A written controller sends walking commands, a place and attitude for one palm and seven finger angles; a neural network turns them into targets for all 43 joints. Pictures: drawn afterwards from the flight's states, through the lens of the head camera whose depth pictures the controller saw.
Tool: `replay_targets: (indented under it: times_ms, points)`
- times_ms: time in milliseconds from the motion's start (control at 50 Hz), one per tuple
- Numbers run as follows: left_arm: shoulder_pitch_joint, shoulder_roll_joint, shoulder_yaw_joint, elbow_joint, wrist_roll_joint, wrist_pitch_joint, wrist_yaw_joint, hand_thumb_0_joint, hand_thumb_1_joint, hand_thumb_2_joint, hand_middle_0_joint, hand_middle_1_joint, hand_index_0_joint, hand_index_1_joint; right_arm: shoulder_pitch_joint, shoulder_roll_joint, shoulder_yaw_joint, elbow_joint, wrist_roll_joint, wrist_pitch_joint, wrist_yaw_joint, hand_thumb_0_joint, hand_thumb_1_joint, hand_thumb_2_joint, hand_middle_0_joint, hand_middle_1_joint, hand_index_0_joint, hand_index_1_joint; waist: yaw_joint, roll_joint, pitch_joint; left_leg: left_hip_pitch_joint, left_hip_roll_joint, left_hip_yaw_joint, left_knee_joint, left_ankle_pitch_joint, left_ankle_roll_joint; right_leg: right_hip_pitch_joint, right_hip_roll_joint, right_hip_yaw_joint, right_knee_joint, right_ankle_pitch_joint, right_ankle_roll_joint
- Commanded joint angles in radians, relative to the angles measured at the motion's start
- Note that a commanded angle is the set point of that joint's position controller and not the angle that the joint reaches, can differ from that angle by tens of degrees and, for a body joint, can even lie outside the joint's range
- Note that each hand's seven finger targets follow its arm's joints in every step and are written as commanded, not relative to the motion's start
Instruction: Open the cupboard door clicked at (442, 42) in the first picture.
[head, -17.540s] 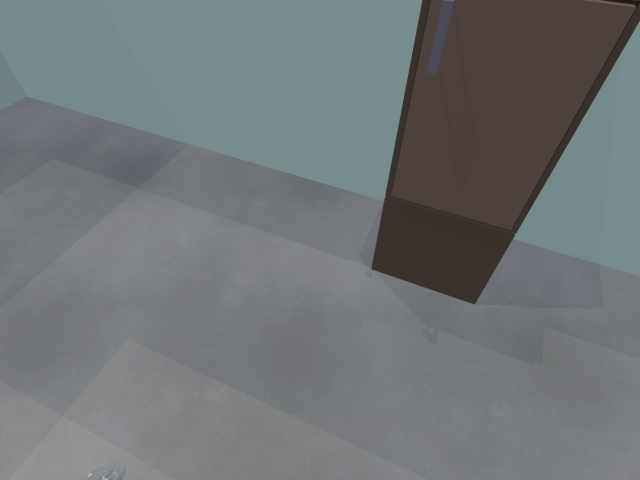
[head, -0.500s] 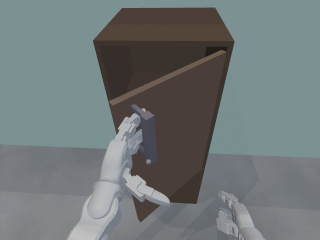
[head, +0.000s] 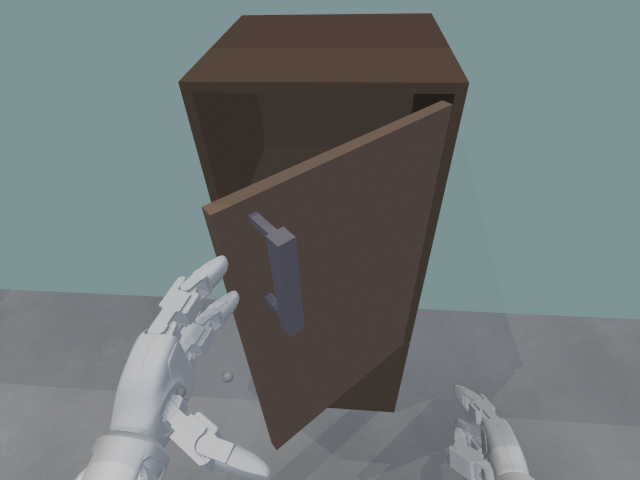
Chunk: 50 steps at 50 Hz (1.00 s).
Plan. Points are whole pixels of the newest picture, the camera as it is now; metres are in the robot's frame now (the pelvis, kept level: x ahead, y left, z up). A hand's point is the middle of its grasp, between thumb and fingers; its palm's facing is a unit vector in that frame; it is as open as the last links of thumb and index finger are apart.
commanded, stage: slide the hand sideways off the handle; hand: left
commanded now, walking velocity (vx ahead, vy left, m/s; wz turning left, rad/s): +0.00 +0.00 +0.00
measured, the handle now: (276, 276) +0.29 +0.08 +0.16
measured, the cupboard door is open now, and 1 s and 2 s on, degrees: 44 44 44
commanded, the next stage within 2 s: draw the hand back to the body in 0.08 s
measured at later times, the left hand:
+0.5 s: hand (174, 375) +0.17 +0.15 +0.16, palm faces +0.03 -1.00 -0.07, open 16.3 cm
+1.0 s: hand (109, 362) +0.18 +0.22 +0.16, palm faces +0.32 -0.88 -0.34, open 13.7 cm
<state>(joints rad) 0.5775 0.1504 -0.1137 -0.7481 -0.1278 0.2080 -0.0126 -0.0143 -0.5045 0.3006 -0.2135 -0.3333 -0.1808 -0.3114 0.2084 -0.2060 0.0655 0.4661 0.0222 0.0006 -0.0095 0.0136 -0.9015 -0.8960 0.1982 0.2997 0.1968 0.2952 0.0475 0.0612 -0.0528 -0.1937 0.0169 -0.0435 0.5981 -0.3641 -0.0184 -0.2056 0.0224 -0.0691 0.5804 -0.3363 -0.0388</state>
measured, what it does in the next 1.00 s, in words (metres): stands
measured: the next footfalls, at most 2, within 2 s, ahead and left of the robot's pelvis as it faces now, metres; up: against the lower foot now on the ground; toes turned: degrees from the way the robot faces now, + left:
none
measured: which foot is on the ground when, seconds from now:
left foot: down 0.00-1.00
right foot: down 0.00-1.00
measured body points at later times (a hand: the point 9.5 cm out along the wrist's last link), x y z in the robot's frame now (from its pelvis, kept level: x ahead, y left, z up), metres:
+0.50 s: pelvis -0.01 +0.01 +0.00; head -0.04 -0.01 +0.45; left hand +0.16 +0.20 +0.17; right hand +0.20 -0.18 -0.06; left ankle -0.02 +0.14 -0.73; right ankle -0.01 -0.09 -0.73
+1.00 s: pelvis -0.01 +0.01 +0.01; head -0.02 +0.00 +0.46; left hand +0.15 +0.26 +0.18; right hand +0.19 -0.19 -0.07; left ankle -0.02 +0.14 -0.73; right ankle -0.01 -0.09 -0.73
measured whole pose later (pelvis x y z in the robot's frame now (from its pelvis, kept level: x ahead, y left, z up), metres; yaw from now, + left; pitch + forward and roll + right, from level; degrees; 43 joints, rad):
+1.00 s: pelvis -0.01 +0.01 +0.01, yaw +0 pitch -4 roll -1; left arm 0.53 0.29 0.16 -0.53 -0.03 -0.08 0.11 -0.01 -0.07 0.49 -0.17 -0.30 -0.17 -0.30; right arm 0.21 -0.21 0.06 0.60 -0.01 -0.15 -0.07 0.01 -0.90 -0.90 0.20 0.30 0.20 0.30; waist 0.07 0.05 0.02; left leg -0.13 0.00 -0.04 0.49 -0.30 -0.01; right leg -0.13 0.01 -0.06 0.47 -0.27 -0.02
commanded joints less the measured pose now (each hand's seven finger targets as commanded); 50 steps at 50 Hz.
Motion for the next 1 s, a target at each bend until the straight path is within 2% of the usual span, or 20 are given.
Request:
replay_targets:
  times_ms: [0,20,40,100,140,220,240,300,340,400,500,560,580,660,680,700,720,760,840,980]
  points:
    - [-0.028,0.075,0.138,-0.226,-0.029,-0.097,-0.018,0.000,-0.500,0.300,-0.150,-0.300,-0.150,-0.300,-0.149,-0.073,-0.037,-0.185,0.004,-0.103,-0.021,0.000,-0.900,-0.900,0.200,0.300,0.200,0.300,0.009,-0.107,-0.031,-0.029,-0.025,0.034,-0.036,0.250,0.055,-0.008,-0.037,0.041,-0.123,0.239,0.033]
    - [-0.036,0.073,0.138,-0.227,-0.035,-0.104,-0.030,0.000,-0.500,0.300,-0.150,-0.300,-0.150,-0.300,-0.140,-0.077,-0.038,-0.181,0.005,-0.116,-0.023,0.000,-0.900,-0.900,0.200,0.300,0.200,0.300,0.003,-0.103,-0.029,-0.029,-0.027,0.033,-0.027,0.250,0.055,-0.013,-0.040,0.049,-0.129,0.236,0.034]
    - [-0.051,0.046,0.104,-0.233,-0.040,-0.111,-0.041,0.000,-0.500,0.300,-0.150,-0.300,-0.150,-0.300,-0.140,-0.081,-0.041,-0.178,0.004,-0.131,-0.025,0.000,-0.900,-0.900,0.200,0.300,0.200,0.300,-0.003,-0.055,-0.022,-0.019,-0.027,0.033,-0.025,0.245,0.055,-0.024,-0.042,0.043,-0.130,0.224,0.030]
    - [-0.058,0.027,0.069,-0.245,-0.058,-0.136,-0.069,0.000,-0.500,0.300,-0.150,-0.300,-0.150,-0.300,-0.123,-0.086,-0.041,-0.175,0.010,-0.185,-0.027,0.000,-0.900,-0.900,0.200,0.300,0.200,0.300,-0.010,-0.082,-0.026,-0.020,-0.028,0.019,-0.020,0.235,0.056,-0.040,-0.039,0.033,-0.119,0.214,0.035]
    - [-0.066,0.048,0.074,-0.237,-0.051,-0.144,-0.073,0.000,-0.500,0.300,-0.150,-0.300,-0.150,-0.300,-0.113,-0.091,-0.044,-0.166,0.008,-0.210,-0.030,0.000,-0.900,-0.900,0.200,0.300,0.200,0.300,-0.008,-0.080,-0.026,-0.026,-0.030,0.015,-0.016,0.224,0.058,-0.044,-0.042,0.037,-0.119,0.190,0.034]
    - [-0.064,0.087,0.134,-0.191,-0.030,-0.127,-0.055,0.000,-0.500,0.300,-0.150,-0.300,-0.150,-0.300,-0.118,-0.086,-0.037,-0.156,0.006,-0.218,-0.033,0.000,-0.900,-0.900,0.200,0.300,0.200,0.300,0.010,-0.094,0.000,-0.059,-0.029,0.013,-0.032,0.192,0.054,-0.052,-0.040,0.032,-0.118,0.130,0.030]
    - [-0.069,0.103,0.157,-0.172,-0.031,-0.119,-0.049,0.000,-0.500,0.300,-0.150,-0.300,-0.150,-0.300,-0.126,-0.087,-0.037,-0.149,0.004,-0.215,-0.035,0.000,-0.900,-0.900,0.200,0.300,0.200,0.300,0.017,-0.071,0.011,-0.065,-0.028,0.013,-0.038,0.180,0.053,-0.050,-0.041,0.032,-0.122,0.110,0.027]
    - [-0.119,0.109,0.198,-0.166,-0.056,-0.107,-0.049,0.000,-0.500,0.300,-0.150,-0.300,-0.150,-0.300,-0.134,-0.085,-0.031,-0.147,0.007,-0.213,-0.042,0.000,-0.900,-0.900,0.200,0.300,0.200,0.300,0.017,-0.087,-0.006,-0.055,-0.026,0.012,-0.046,0.186,0.052,-0.036,-0.038,0.031,-0.125,0.116,0.029]
    - [-0.140,0.103,0.196,-0.171,-0.070,-0.101,-0.061,0.000,-0.500,0.300,-0.150,-0.300,-0.150,-0.300,-0.141,-0.089,-0.028,-0.141,0.010,-0.219,-0.044,0.000,-0.900,-0.900,0.200,0.300,0.200,0.300,0.017,-0.036,-0.022,-0.041,-0.026,0.012,-0.052,0.196,0.049,-0.026,-0.035,0.018,-0.116,0.137,0.025]
    - [-0.124,0.100,0.198,-0.187,-0.095,-0.099,-0.087,0.000,-0.500,0.300,-0.150,-0.300,-0.150,-0.300,-0.137,-0.093,-0.026,-0.140,0.014,-0.235,-0.043,0.000,-0.900,-0.900,0.200,0.300,0.200,0.300,0.015,-0.041,-0.048,-0.032,-0.026,0.010,-0.058,0.233,0.047,-0.007,-0.029,0.004,-0.093,0.209,0.027]
    - [-0.135,0.124,0.229,-0.167,-0.101,-0.076,-0.112,0.000,-0.500,0.300,-0.150,-0.300,-0.150,-0.300,-0.135,-0.101,-0.024,-0.129,0.016,-0.241,-0.043,0.000,-0.900,-0.900,0.200,0.300,0.200,0.300,0.017,-0.036,-0.022,-0.041,-0.022,0.001,-0.077,0.231,0.043,-0.011,-0.021,-0.008,-0.086,0.214,0.024]
    - [-0.159,0.158,0.288,-0.129,-0.112,-0.057,-0.108,0.000,-0.500,0.300,-0.150,-0.300,-0.150,-0.300,-0.141,-0.102,-0.022,-0.118,0.017,-0.231,-0.053,0.000,-0.900,-0.900,0.200,0.300,0.200,0.300,0.020,-0.047,-0.002,-0.047,-0.021,-0.002,-0.087,0.209,0.042,-0.018,-0.020,-0.006,-0.102,0.177,0.024]
    - [-0.165,0.166,0.303,-0.127,-0.115,-0.055,-0.110,0.000,-0.465,0.315,-0.151,-0.300,-0.151,-0.300,-0.143,-0.102,-0.023,-0.119,0.018,-0.229,-0.056,0.000,-0.900,-0.900,0.200,0.300,0.200,0.300,0.022,-0.060,-0.007,-0.043,-0.020,-0.003,-0.090,0.211,0.041,-0.014,-0.018,-0.008,-0.102,0.175,0.024]
    - [-0.202,0.175,0.326,-0.131,-0.143,-0.059,-0.130,0.000,-0.325,0.375,-0.156,-0.300,-0.156,-0.300,-0.149,-0.108,-0.021,-0.115,0.022,-0.236,-0.063,0.000,-0.900,-0.900,0.200,0.300,0.200,0.300,0.017,-0.019,-0.024,-0.025,-0.024,-0.005,-0.095,0.214,0.039,-0.007,-0.017,-0.007,-0.109,0.181,0.022]
    - [-0.230,0.301,0.337,-0.206,0.022,-0.184,-0.008,0.000,-0.290,0.390,-0.158,-0.300,-0.158,-0.300,-0.150,-0.087,-0.022,-0.121,-0.007,-0.244,-0.076,0.000,-0.900,-0.900,0.200,0.300,0.200,0.300,0.028,-0.036,0.030,-0.063,-0.026,-0.005,-0.113,0.220,0.042,0.004,-0.022,0.025,-0.140,0.186,0.018]
    - [-0.111,0.231,0.324,-0.088,0.032,-0.213,0.038,0.000,-0.255,0.405,-0.159,-0.300,-0.159,-0.300,-0.133,-0.081,-0.024,-0.097,-0.021,-0.246,-0.080,0.000,-0.900,-0.900,0.200,0.300,0.200,0.300,0.024,-0.045,0.056,-0.062,-0.021,0.002,-0.115,0.214,0.036,-0.007,-0.028,0.025,-0.148,0.174,0.013]
    - [-0.093,0.196,0.284,-0.072,0.049,-0.239,0.057,0.000,-0.220,0.420,-0.160,-0.300,-0.160,-0.300,-0.124,-0.083,-0.023,-0.088,-0.023,-0.239,-0.072,0.000,-0.900,-0.900,0.200,0.300,0.200,0.300,0.018,-0.038,0.061,-0.047,-0.018,0.003,-0.125,0.217,0.035,-0.002,-0.030,0.024,-0.153,0.174,0.014]
    - [-0.115,0.215,0.287,-0.105,0.074,-0.290,0.087,0.000,-0.150,0.450,-0.162,-0.300,-0.162,-0.300,-0.123,-0.094,-0.034,-0.081,-0.028,-0.235,-0.063,0.000,-0.900,-0.900,0.200,0.300,0.200,0.300,0.014,0.012,0.022,-0.014,-0.013,0.004,-0.143,0.238,0.034,0.035,-0.034,0.025,-0.150,0.195,0.013]
    - [-0.111,0.251,0.334,-0.028,0.092,-0.336,0.124,0.000,-0.010,0.510,-0.168,-0.300,-0.168,-0.300,-0.130,-0.093,-0.044,-0.057,-0.032,-0.223,-0.070,0.000,-0.900,-0.900,0.200,0.300,0.200,0.300,0.016,-0.035,0.037,0.008,-0.008,0.013,-0.165,0.227,0.040,0.054,-0.036,0.031,-0.190,0.168,0.015]
    - [-0.126,0.283,0.405,0.012,0.095,-0.375,0.149,0.000,0.235,0.615,-0.176,-0.300,-0.176,-0.300,-0.143,-0.093,-0.054,-0.033,-0.033,-0.200,-0.083,0.000,-0.900,-0.900,0.200,0.300,0.200,0.300,0.022,0.000,0.003,0.054,-0.008,0.018,-0.198,0.281,0.039,0.111,-0.041,0.033,-0.207,0.218,0.015]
